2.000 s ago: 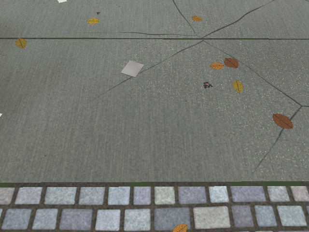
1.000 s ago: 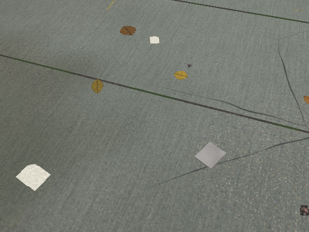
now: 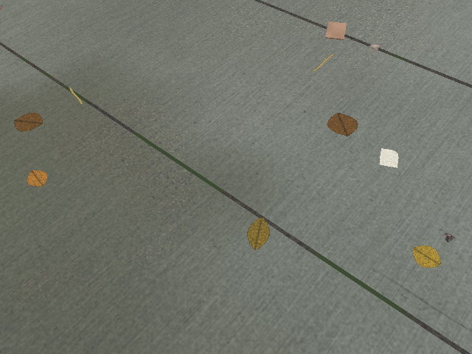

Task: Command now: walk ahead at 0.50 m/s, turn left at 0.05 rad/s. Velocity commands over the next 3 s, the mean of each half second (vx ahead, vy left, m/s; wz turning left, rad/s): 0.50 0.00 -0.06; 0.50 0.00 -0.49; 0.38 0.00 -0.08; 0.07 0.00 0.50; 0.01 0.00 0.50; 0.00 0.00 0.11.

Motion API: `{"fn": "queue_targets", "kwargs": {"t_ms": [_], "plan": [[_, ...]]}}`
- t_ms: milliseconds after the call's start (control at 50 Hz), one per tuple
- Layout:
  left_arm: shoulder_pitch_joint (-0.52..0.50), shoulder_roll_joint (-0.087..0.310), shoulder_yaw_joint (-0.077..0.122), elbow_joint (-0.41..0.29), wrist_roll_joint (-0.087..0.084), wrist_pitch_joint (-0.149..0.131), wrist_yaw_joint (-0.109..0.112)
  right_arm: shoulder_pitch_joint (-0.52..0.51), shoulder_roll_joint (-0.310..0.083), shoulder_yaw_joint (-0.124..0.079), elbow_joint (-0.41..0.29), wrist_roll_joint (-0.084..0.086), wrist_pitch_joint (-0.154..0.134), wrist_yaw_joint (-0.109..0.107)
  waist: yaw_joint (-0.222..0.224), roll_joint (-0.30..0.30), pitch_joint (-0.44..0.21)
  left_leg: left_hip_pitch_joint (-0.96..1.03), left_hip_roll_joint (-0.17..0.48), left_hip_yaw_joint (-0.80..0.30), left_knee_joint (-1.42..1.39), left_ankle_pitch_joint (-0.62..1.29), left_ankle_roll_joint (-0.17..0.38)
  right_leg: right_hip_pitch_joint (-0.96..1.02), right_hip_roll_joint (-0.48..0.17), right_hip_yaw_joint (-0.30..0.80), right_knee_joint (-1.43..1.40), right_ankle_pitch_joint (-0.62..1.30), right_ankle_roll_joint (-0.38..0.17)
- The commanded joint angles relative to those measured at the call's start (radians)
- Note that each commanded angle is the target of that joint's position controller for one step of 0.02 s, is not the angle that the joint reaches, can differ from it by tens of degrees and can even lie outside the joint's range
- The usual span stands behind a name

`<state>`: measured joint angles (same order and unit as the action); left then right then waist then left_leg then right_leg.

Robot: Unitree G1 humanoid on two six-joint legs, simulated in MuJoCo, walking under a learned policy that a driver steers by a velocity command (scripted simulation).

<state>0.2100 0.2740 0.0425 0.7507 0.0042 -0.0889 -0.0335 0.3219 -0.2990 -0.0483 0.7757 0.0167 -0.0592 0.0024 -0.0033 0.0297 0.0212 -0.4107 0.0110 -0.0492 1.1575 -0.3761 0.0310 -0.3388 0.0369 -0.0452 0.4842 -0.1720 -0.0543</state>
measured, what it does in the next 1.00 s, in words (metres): walks ahead, turning right: left foot, then right foot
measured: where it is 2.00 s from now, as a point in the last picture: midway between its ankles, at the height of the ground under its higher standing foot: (302, 230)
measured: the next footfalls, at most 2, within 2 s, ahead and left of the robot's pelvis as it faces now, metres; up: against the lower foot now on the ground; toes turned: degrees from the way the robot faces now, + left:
left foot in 0.38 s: +0.39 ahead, +0.15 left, +0.00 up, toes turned +0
right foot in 0.92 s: +0.63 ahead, -0.14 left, +0.00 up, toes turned -21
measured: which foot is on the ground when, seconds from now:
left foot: up 0.00-0.36, down 0.38-0.94, up 0.96-1.00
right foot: down 0.00-0.40, up 0.42-0.90, down 0.92-1.00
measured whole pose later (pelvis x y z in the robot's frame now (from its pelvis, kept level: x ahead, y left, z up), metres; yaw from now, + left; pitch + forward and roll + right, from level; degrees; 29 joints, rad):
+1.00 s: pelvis +0.54 -0.04 -0.02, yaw -20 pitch +1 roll +1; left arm 0.14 0.29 0.08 0.69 -0.02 -0.03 -0.04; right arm 0.25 -0.30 -0.07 0.85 0.02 -0.07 0.00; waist -0.02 0.00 0.07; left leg -0.21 0.06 0.05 1.11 -0.49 -0.02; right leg -0.47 0.04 -0.04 0.65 -0.20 -0.09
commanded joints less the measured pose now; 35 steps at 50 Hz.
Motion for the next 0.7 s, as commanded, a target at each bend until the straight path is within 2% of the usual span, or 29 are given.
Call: {"fn": "queue_targets", "kwargs": {"t_ms": [20,40,80,120,180,240,280,320,340,360,380,400,420,440,460,480,500,520,560,620,700], "plan": [[0.032,0.109,0.024,-0.036,0.004,-0.014,0.003,-0.011,-0.083,-0.028,-0.078,-0.005,-0.011,-0.003,0.003,-0.124,-0.036,-0.208,0.104,-0.034,-0.038,0.086,-0.011,0.187,-0.262,0.336,-0.302,0.046,-0.177],[0.035,0.114,0.025,-0.028,-0.001,-0.018,0.004,-0.006,-0.07,-0.025,-0.074,-0.007,-0.005,-0.005,-0.005,-0.12,-0.033,-0.207,0.107,-0.025,-0.066,0.102,-0.02,0.171,-0.256,0.298,-0.317,0.095,-0.182],[0.052,0.141,0.033,-0.011,-0.005,-0.021,0.01,-0.062,-0.059,-0.021,-0.094,-0.015,-0.003,-0.009,0.002,-0.1,-0.011,-0.253,0.118,-0.016,-0.158,0.178,-0.041,0.171,-0.257,0.248,-0.342,0.19,-0.194],[0.072,0.152,0.037,0.003,-0.007,-0.015,0.016,-0.123,-0.045,-0.016,-0.107,-0.017,-0.008,-0.006,0.018,-0.086,-0.003,-0.264,0.117,-0.007,-0.286,0.295,-0.049,0.19,-0.237,0.191,-0.351,0.236,-0.177],[0.113,0.163,0.038,0.026,-0.017,-0.005,0.023,-0.226,-0.021,-0.006,-0.128,-0.011,-0.021,0.006,0.058,-0.087,0.015,-0.216,0.089,0.023,-0.476,0.444,-0.047,0.2,-0.206,0.124,-0.353,0.24,-0.146],[0.174,0.174,0.041,0.06,-0.023,0.007,0.026,-0.316,-0.02,-0.004,-0.155,-0.002,-0.029,0.021,0.092,-0.086,0.038,-0.209,0.066,0.034,-0.575,0.479,-0.039,0.264,-0.235,0.129,-0.337,0.218,-0.144],[0.194,0.179,0.044,0.078,-0.025,0.02,0.029,-0.354,-0.028,-0.005,-0.173,0.001,-0.034,0.033,0.094,-0.091,0.05,-0.228,0.057,0.029,-0.618,0.433,-0.021,0.336,-0.267,0.142,-0.306,0.246,-0.137],[0.199,0.187,0.049,0.09,-0.029,0.031,0.035,-0.356,-0.045,-0.011,-0.183,-0.001,-0.039,0.041,0.075,-0.099,0.045,-0.198,0.045,0.025,-0.654,0.36,0.002,0.386,-0.292,0.164,-0.256,0.313,-0.121],[0.19,0.195,0.051,0.092,-0.03,0.036,0.037,-0.322,-0.061,-0.018,-0.177,-0.003,-0.042,0.041,0.048,-0.108,0.026,-0.137,0.028,0.033,-0.668,0.321,0.014,0.396,-0.291,0.172,-0.212,0.399,-0.112],[0.167,0.204,0.053,0.089,-0.031,0.04,0.04,-0.237,-0.086,-0.032,-0.156,-0.007,-0.045,0.037,-0.008,-0.113,-0.023,-0.005,0.001,0.057,-0.7,0.312,0.033,0.381,-0.268,0.159,-0.117,0.538,-0.096],[0.157,0.183,0.043,0.083,-0.025,0.042,0.041,-0.085,-0.135,-0.057,-0.113,-0.012,-0.046,0.028,-0.08,-0.096,-0.129,0.235,0.01,0.054,-0.698,0.346,0.064,0.304,-0.214,0.127,0.057,0.566,-0.067],[0.155,0.12,0.018,0.05,0.002,0.037,0.041,0.101,-0.213,-0.078,-0.086,-0.028,-0.043,0.014,-0.145,0.018,-0.3,0.557,0.208,-0.15,-0.648,0.382,0.128,0.089,-0.142,0.086,0.371,0.276,-0.028],[0.3,0.012,-0.012,0.046,-0.013,0.019,0.035,0.122,-0.256,-0.085,-0.067,-0.026,-0.034,0.017,-0.07,0.279,-0.424,0.844,0.416,-0.576,-0.742,0.17,0.265,-0.282,0.012,0.087,0.682,-0.394,0.025],[0.23,0.13,0.016,0.062,-0.037,0.009,0.032,0.119,-0.152,-0.06,-0.078,-0.018,-0.032,0.015,-0.119,0.158,-0.365,0.777,0.388,-0.597,-0.811,0.028,0.226,-0.374,-0.037,0.191,0.782,-0.409,0.021],[0.139,0.17,0.032,0.03,-0.053,0.004,0.031,0.057,-0.119,-0.047,-0.076,-0.015,-0.033,0.01,-0.112,0.118,-0.218,0.651,0.359,-0.446,-0.84,0.042,0.186,-0.422,-0.077,0.173,0.793,-0.316,0.017],[0.095,0.157,0.032,0.021,-0.047,0.005,0.035,-0.011,-0.102,-0.04,-0.077,-0.019,-0.035,0.01,-0.08,0.058,-0.143,0.518,0.324,-0.345,-0.875,0.124,0.169,-0.391,-0.119,0.152,0.76,-0.231,0.023],[0.081,0.146,0.037,0.019,-0.034,0.012,0.036,-0.06,-0.073,-0.033,-0.075,-0.023,-0.039,0.012,-0.051,0.047,-0.081,0.414,0.291,-0.263,-0.917,0.181,0.162,-0.362,-0.143,0.151,0.718,-0.174,0.029],[0.112,0.127,0.038,0.025,-0.035,0.025,0.035,-0.088,-0.064,-0.032,-0.07,-0.031,-0.048,0.013,-0.017,0.086,-0.066,0.338,0.275,-0.2,-0.951,0.23,0.161,-0.298,-0.167,0.157,0.7,-0.134,0.036],[0.133,0.09,0.036,0.033,-0.039,0.049,0.035,-0.119,-0.053,-0.034,-0.054,-0.029,-0.061,0.014,0.01,0.078,-0.036,0.268,0.257,-0.101,-1.001,0.301,0.165,-0.266,-0.177,0.151,0.674,-0.106,0.05],[0.075,0.074,0.038,0.004,-0.03,0.068,0.038,-0.117,-0.079,-0.045,-0.026,-0.033,-0.068,0.005,0.014,0.036,0.007,0.259,0.255,0.011,-1.031,0.4,0.166,-0.335,-0.183,0.161,0.59,0.001,0.068],[-0.026,0.051,0.029,-0.028,-0.026,0.056,0.014,-0.103,-0.109,-0.053,-0.001,-0.031,-0.056,-0.01,-0.017,0.019,0.032,0.293,0.224,0.147,-1.041,0.439,0.14,-0.323,-0.168,0.11,0.353,0.199,0.063]]}}
Over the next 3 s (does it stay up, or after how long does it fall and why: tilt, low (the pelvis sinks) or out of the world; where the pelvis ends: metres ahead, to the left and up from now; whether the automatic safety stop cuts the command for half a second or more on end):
stays up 0.87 -0.15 0.00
